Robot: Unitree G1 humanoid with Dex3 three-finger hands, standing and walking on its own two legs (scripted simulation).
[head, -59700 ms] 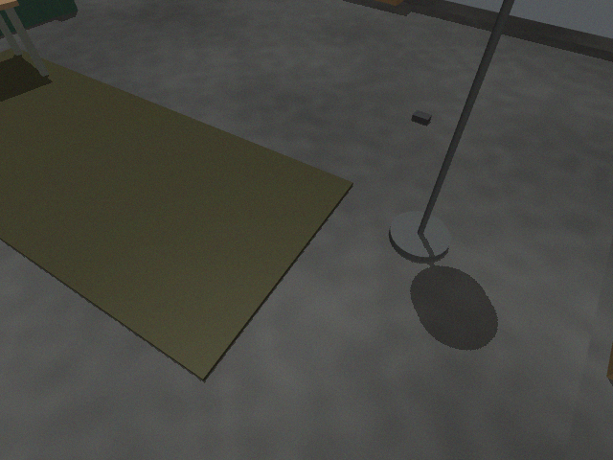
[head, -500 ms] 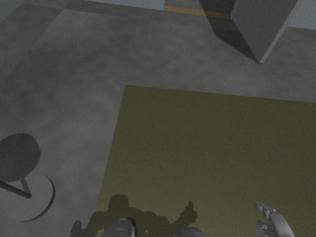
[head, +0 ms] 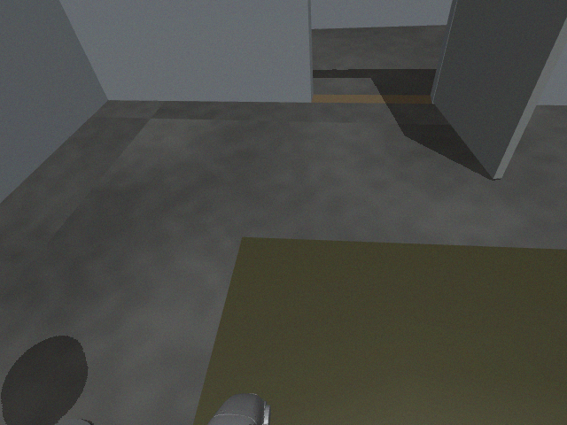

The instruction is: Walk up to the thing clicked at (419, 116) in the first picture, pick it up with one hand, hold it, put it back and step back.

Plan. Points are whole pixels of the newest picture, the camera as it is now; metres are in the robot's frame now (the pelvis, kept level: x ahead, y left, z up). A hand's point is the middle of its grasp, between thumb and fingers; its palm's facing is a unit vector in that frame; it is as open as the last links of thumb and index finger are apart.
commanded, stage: walk up
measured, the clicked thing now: out of the picture -0.71 +0.55 -0.77
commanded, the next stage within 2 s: none
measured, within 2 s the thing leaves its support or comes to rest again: neither
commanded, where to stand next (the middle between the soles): +0.71 +0.07 m, yaw +0 degrees
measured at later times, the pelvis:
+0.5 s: pelvis +0.19 +0.07 +0.00, yaw +4 degrees
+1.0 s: pelvis +0.38 +0.04 +0.00, yaw +1 degrees
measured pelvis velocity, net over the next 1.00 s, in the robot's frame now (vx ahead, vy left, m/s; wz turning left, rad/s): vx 0.38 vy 0.04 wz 0.02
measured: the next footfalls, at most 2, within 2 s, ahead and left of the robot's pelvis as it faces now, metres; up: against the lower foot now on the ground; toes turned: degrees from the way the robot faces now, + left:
left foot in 0.36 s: +0.25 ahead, +0.19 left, +0.00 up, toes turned +7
right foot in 0.80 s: +0.47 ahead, -0.05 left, +0.00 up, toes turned -2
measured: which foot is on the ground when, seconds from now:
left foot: up 0.00-0.34, down 0.36-0.84, up 0.86-1.00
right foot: down 0.00-0.40, up 0.42-0.78, down 0.80-1.00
